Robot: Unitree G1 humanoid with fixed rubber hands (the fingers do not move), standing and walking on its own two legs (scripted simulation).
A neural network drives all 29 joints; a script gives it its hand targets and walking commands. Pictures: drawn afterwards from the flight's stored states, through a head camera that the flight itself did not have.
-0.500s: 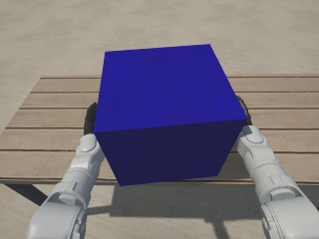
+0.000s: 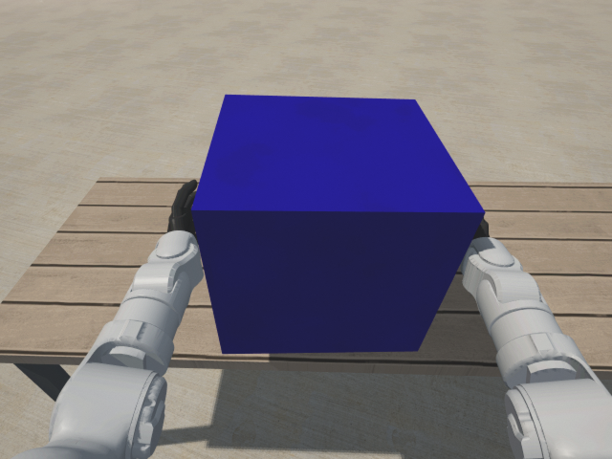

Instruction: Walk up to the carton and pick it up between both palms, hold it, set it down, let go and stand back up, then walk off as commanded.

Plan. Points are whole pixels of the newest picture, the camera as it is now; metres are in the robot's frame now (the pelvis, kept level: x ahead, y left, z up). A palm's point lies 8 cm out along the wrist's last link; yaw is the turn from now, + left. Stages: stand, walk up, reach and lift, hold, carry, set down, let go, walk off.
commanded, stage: reach and lift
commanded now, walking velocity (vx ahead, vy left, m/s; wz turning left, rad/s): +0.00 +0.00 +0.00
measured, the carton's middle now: (321, 223) +0.47 +0.02 +0.10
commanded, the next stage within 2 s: hold in 1.28 s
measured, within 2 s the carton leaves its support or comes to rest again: neither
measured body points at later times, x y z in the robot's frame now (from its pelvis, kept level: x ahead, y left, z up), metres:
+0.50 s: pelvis +0.01 +0.00 +0.01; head -0.03 -0.01 +0.45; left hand +0.40 +0.21 +0.17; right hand +0.43 -0.18 +0.17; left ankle +0.04 +0.13 -0.73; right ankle +0.04 -0.09 -0.73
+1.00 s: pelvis -0.01 +0.00 +0.01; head -0.06 +0.00 +0.45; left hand +0.39 +0.21 +0.20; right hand +0.40 -0.18 +0.19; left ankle +0.04 +0.13 -0.73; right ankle +0.04 -0.09 -0.73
